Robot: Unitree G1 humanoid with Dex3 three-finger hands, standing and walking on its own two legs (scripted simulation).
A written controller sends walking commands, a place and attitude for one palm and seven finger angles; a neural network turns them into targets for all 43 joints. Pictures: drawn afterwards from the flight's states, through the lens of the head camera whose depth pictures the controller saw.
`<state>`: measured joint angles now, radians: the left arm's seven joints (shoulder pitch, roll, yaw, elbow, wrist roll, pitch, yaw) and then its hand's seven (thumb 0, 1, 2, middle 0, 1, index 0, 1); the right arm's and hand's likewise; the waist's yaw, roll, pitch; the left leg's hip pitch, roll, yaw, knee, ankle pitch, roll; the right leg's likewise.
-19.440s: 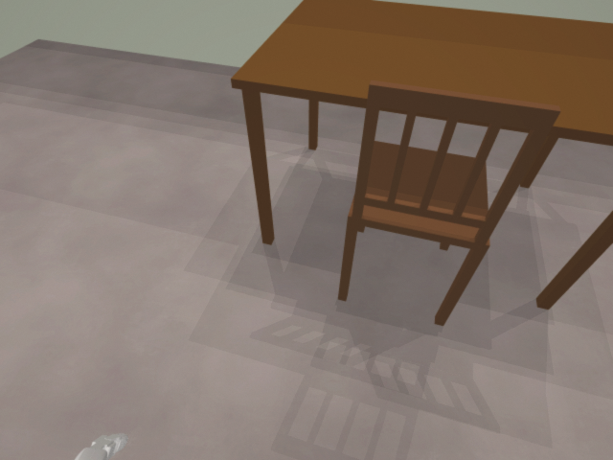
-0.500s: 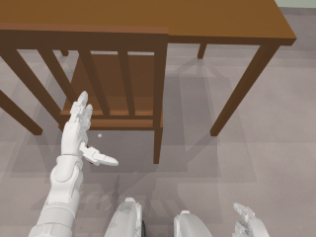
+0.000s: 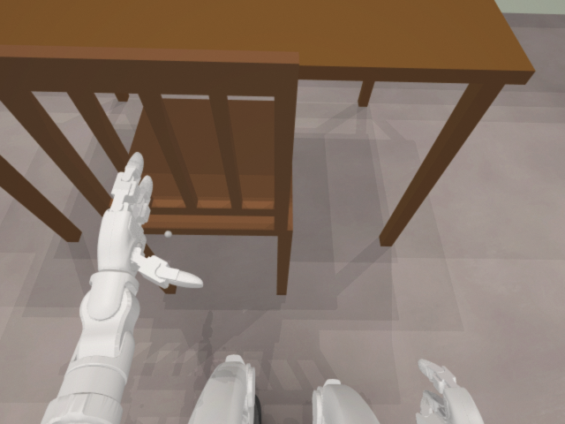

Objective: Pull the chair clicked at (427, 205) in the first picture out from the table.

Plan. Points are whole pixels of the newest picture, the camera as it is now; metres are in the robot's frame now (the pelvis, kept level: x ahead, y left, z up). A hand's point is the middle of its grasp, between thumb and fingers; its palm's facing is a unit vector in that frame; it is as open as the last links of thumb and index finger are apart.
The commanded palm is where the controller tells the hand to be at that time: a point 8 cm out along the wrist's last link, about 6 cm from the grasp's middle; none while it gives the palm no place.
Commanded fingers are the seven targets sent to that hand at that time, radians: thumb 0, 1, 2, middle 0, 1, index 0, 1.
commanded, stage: aim the fingers beside a spindle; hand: left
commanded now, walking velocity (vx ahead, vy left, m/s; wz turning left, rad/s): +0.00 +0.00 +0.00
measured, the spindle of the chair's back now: (174, 158) +0.50 +0.19 +0.03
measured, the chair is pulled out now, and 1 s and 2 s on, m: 0.00 0.00 0.00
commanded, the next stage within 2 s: none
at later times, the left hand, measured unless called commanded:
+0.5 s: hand (171, 251) +0.34 +0.17 +0.01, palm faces -0.01 -1.00 -0.02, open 16.9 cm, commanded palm +0.33 +0.22 +0.02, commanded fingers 0.00 -0.50 0.30 -0.06 -0.08 -0.06 -0.08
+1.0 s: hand (174, 246) +0.35 +0.16 +0.03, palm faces -0.01 -1.00 -0.01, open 16.9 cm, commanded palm +0.33 +0.22 +0.03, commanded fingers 0.00 -0.50 0.30 -0.06 -0.08 -0.06 -0.08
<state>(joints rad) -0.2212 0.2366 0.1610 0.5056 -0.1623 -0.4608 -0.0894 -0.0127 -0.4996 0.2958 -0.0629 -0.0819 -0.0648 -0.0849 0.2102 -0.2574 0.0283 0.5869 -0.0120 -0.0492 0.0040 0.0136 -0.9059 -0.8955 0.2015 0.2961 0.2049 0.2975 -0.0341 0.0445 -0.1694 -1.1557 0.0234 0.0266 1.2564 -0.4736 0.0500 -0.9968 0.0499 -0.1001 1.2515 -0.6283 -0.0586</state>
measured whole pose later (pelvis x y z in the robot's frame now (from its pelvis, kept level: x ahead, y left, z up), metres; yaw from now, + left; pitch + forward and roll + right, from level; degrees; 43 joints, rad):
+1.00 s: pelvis +0.00 +0.02 +0.00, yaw +0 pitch +21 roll -4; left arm -0.16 0.19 0.09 0.43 -0.16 -0.46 -0.09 -0.01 -0.50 0.30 -0.06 -0.08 -0.06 -0.08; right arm 0.23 -0.26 0.03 0.60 -0.01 -0.06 0.00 0.01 -0.91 -0.90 0.20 0.30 0.21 0.30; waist -0.04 0.05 -0.17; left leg -1.15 0.02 0.03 1.25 -0.47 0.07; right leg -0.98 0.05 -0.10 1.23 -0.62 -0.04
